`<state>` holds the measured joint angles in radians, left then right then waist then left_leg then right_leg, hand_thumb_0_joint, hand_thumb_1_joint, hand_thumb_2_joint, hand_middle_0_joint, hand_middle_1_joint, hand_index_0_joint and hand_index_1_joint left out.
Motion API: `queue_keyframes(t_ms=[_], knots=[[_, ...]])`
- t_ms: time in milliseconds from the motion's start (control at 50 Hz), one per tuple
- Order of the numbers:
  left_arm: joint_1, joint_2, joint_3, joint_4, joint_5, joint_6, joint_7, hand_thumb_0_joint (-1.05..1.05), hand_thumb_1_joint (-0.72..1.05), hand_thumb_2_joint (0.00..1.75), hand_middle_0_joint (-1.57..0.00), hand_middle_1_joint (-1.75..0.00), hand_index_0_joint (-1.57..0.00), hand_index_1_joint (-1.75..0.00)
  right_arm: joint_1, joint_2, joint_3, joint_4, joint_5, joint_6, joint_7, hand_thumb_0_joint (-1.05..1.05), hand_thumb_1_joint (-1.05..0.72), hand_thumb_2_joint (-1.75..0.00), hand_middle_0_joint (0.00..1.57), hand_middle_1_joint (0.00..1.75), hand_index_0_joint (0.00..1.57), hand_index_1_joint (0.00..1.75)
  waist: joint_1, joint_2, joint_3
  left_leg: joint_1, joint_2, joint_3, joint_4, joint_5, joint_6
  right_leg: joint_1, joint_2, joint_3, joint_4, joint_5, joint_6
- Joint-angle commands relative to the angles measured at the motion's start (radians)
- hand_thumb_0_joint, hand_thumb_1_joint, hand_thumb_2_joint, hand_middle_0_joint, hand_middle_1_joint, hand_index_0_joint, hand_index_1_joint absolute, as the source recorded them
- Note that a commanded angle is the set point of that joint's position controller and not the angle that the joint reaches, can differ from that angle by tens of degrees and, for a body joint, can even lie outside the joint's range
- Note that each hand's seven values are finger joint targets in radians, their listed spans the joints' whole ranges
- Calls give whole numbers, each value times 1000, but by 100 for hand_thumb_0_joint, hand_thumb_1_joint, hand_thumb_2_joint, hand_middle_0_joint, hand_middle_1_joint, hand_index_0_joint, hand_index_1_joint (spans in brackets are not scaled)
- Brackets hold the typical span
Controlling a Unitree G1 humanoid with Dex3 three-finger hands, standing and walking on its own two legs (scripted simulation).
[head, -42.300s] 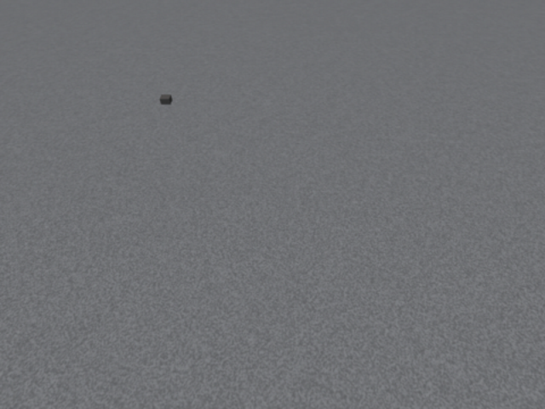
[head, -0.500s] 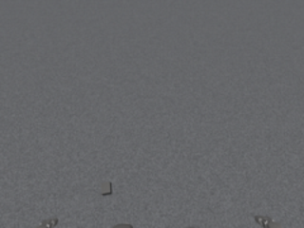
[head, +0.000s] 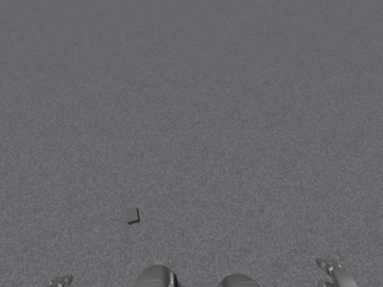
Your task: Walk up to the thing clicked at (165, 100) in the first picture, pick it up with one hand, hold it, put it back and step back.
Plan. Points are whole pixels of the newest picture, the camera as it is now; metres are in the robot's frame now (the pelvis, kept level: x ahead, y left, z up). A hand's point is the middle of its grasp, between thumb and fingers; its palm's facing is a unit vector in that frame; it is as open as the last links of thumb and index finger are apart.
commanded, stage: step back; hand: left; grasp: from above
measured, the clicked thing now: (132, 215) +0.47 +0.31 -0.73
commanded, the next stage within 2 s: none
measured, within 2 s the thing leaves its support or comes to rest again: neither
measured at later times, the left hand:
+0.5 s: hand out of the picture -0.04 +0.28 -0.14, palm faces +0.08 -0.93 -0.35, open 7.4 cm
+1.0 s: hand out of the picture -0.25 +0.23 -0.11, palm faces +0.01 -0.90 -0.44, open 7.4 cm
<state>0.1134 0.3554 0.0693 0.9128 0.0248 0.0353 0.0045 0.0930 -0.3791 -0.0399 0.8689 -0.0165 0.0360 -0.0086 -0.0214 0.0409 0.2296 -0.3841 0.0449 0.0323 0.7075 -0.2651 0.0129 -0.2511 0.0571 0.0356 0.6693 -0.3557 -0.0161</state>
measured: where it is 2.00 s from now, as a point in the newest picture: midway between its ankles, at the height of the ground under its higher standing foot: outside the picture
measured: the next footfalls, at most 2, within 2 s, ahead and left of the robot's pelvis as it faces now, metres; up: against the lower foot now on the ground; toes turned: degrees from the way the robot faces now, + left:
left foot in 0.36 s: -0.09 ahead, +0.12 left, +0.00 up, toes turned +2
right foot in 0.78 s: -0.25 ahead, -0.14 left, +0.00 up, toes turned +2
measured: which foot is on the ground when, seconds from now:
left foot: down 0.00-0.00, up 0.02-0.34, down 0.36-0.82, up 0.84-1.00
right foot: down 0.00-0.40, up 0.42-0.76, down 0.78-1.00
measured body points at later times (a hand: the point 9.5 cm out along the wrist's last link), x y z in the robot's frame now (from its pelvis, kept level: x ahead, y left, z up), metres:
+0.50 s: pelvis -0.14 +0.01 +0.01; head -0.10 +0.04 +0.46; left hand -0.04 +0.33 -0.11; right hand -0.04 -0.29 -0.09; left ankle -0.13 +0.12 -0.72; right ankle -0.09 -0.12 -0.65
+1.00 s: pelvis -0.31 -0.04 +0.02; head -0.26 -0.08 +0.46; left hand -0.26 +0.28 -0.08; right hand -0.21 -0.36 -0.12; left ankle -0.32 +0.11 -0.63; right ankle -0.29 -0.14 -0.72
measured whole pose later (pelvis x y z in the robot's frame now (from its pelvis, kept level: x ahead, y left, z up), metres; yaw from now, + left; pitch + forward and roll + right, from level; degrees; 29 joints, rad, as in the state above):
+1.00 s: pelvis -0.31 -0.04 +0.02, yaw +1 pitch -1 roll +3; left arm 0.23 0.34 0.07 0.86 0.05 0.05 -0.01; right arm 0.19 -0.41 -0.05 0.87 -0.01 0.05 -0.02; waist 0.02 0.03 0.13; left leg -0.49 -0.13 -0.15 1.14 -0.42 -0.02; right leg -0.29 -0.02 0.02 0.59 -0.28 -0.03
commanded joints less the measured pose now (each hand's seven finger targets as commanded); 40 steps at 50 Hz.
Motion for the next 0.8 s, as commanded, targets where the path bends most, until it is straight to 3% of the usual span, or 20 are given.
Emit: queue_keyframes(t_ms=[0, 20, 60, 100, 140, 220, 280, 320, 340, 360, 380, 400, 460, 480, 560, 640, 700, 740, 760, 780], knots=[[42, 381, 96, -113, 12, -30, 14, 0, 90, 90, -20, -30, -20, -30, -14, -188, -62, -78, 11, 3, -24, 0, -90, -90, 20, 30, 20, 30, 73, -319, -227, -77, -158, -127, 372, -385, -7, -60, -470, 555, -368, 292, -313], [-10, 353, 94, -140, 14, -34, 19, 0, 90, 90, -20, -30, -20, -30, 12, -221, -75, -60, 7, 4, -26, 0, -90, -90, 20, 30, 20, 30, 47, -273, -179, -30, -131, -192, 485, -359, -14, -140, -473, 560, -365, 328, -322], [-59, 252, 74, -156, -2, -34, 22, 0, 90, 90, -20, -30, -20, -30, 70, -213, -65, -20, 23, 5, -15, 0, -90, -90, 20, 30, 20, 30, 5, -151, -156, -45, -175, -236, 503, -241, -10, -96, -306, 294, -317, 407, -215], [-96, 235, 75, -171, 5, -30, 24, 0, 90, 90, -20, -30, -20, -30, 117, -193, -54, -5, 24, -1, -21, 0, -90, -90, 20, 30, 20, 30, -14, -176, -197, -83, -201, -209, 517, -199, -27, -21, -245, 190, -280, 426, -162], [-19, 216, 71, -182, 10, -30, 25, 0, 90, 90, -20, -30, -20, -30, 112, -199, -48, -21, 23, -7, -25, 0, -90, -90, 20, 30, 20, 30, 35, -156, -243, -103, -182, -184, 444, -212, -38, 99, -252, 198, -245, 479, -185], [62, 221, 73, -179, 10, -20, 35, 0, 90, 90, -20, -30, -20, -30, 81, -177, -41, -56, 15, -18, -27, 0, -90, -90, 20, 30, 20, 30, 80, -216, -312, -125, -113, -141, 174, -276, -48, 317, -306, 211, -175, 612, -214], [32, 242, 68, -190, 1, -6, 31, 0, 90, 90, -20, -30, -20, -30, 134, -178, -49, -36, 4, -23, -22, 0, -90, -90, 20, 30, 20, 30, 53, -258, -334, 18, -74, -81, -86, -194, -20, 254, -297, 193, -125, 591, -184], [-7, 263, 65, -205, -11, 5, 22, 0, 90, 90, -20, -30, -20, -30, 203, -183, -60, -4, -5, -25, -15, 0, -90, -90, 20, 30, 20, 30, 6, -216, -327, 180, -83, -42, -265, 41, 2, 102, -260, 154, -87, 453, -128], [0, 237, 55, -214, -10, 10, 19, 0, 90, 90, -20, -30, -20, -30, 189, -213, -72, -12, -16, -26, -12, 0, -90, -90, 20, 30, 20, 30, 9, -138, -302, 219, -24, -142, -302, 74, 29, -8, -214, 141, -63, 301, -82], [6, 202, 46, -223, -13, 9, 18, 0, 90, 90, -20, -30, -20, -30, 173, -298, -92, -26, -35, -26, -9, 0, -90, -90, 20, 30, 20, 30, 2, 78, -299, 274, 181, -410, -347, 162, 107, -188, -90, 67, 97, 42, -26], [-55, 221, 65, -227, -18, 6, 29, 0, 90, 90, -20, -30, -20, -30, 105, -372, -100, -52, -31, -23, 1, 0, -90, -90, 20, 30, 20, 30, -25, 220, -245, 108, 322, -553, -411, 214, 245, -199, 37, 36, 312, -269, 5], [-75, 235, 75, -213, -2, 7, 39, 0, 90, 90, -20, -30, -20, -30, 68, -377, -103, -63, -34, -27, -3, 0, -90, -90, 20, 30, 20, 30, -41, 196, -199, -29, 360, -609, -437, 192, 306, -154, 41, 142, 495, -305, 8], [42, 220, 71, -154, -21, 12, 28, 0, 90, 90, -20, -30, -20, -30, -54, -251, -67, -90, -37, -33, -12, 0, -90, -90, 20, 30, 20, 30, 58, 78, -174, 34, 187, -302, -380, 254, 189, -224, 70, 182, 637, -142, -9], [75, 223, 74, -144, -22, 14, 23, 0, 90, 90, -20, -30, -20, -30, -47, -232, -65, -91, -30, -35, -13, 0, -90, -90, 20, 30, 20, 30, 72, 68, -177, 79, 158, -269, -370, 224, 162, -246, 76, 173, 634, -98, -4], [94, 203, 68, -143, -7, 3, 20, 0, 90, 90, -20, -30, -20, -30, 39, -211, -69, -83, -13, -35, -16, 0, -90, -90, 20, 30, 20, 30, 20, 80, -229, 305, 172, -272, -305, 288, 214, -291, 44, 138, 498, -113, 57], [81, 200, 60, -150, -6, -4, 13, 0, 90, 90, -20, -30, -20, -30, 71, -240, -80, -93, -15, -26, -14, 0, -90, -90, 20, 30, 20, 30, -19, 141, -279, 350, 206, -267, -286, 304, 243, -195, -5, 68, 260, -171, 66], [166, 201, 57, -109, -5, -9, 7, 0, 90, 90, -20, -30, -20, -30, 28, -268, -88, -116, -16, -10, -10, 0, -90, -90, 20, 30, 20, 30, 8, 188, -334, 290, 202, -246, -259, 257, 206, -54, -41, 3, 9, -118, 35], [275, 196, 65, -55, -2, -8, 0, 0, 90, 90, -20, -30, -20, -30, -14, -284, -93, -122, -10, 5, -8, 0, -90, -90, 20, 30, 20, 30, 58, 181, -347, 182, 181, -224, -242, 158, 161, 97, -38, -39, -204, 29, 2], [289, 214, 71, -43, 8, -13, 2, 0, 90, 90, -20, -30, -20, -30, -11, -260, -84, -119, -3, 10, -7, 0, -90, -90, 20, 30, 20, 30, 61, 135, -347, 114, 142, -213, -197, 102, 115, 143, -49, -6, -263, 74, -15], [264, 273, 87, -62, 24, -17, 1, 0, 90, 90, -20, -30, -20, -30, -15, -212, -72, -133, 7, 8, -4, 0, -90, -90, 20, 30, 20, 30, 60, -56, -296, -63, 31, -160, -51, -37, 46, 133, -189, 256, -290, 14, -65]])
